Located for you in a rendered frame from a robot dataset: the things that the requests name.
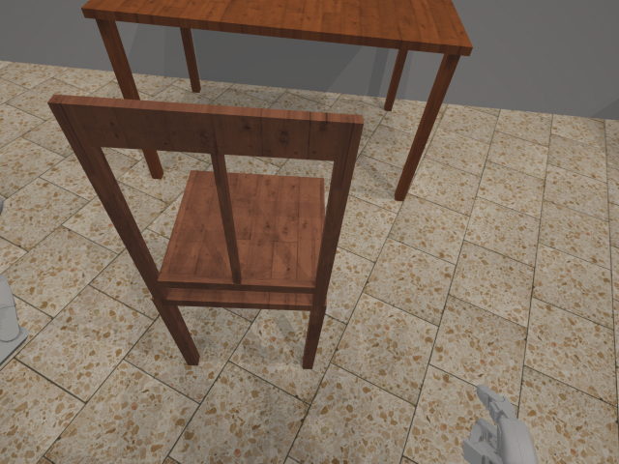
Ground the chair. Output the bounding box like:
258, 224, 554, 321
47, 95, 364, 369

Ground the robot right hand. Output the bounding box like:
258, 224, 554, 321
463, 385, 539, 464

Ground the table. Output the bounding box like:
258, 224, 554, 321
81, 0, 473, 201

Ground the robot left hand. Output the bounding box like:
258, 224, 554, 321
0, 197, 29, 365

